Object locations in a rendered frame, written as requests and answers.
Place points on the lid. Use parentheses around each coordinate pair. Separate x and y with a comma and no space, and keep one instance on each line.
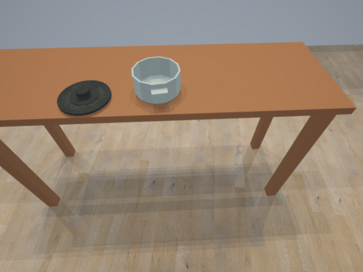
(71,104)

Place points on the table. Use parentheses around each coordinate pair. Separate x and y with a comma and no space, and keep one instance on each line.
(217,81)

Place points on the pot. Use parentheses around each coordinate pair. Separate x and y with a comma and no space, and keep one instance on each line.
(156,79)

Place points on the knob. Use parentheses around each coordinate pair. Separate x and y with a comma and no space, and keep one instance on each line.
(82,91)

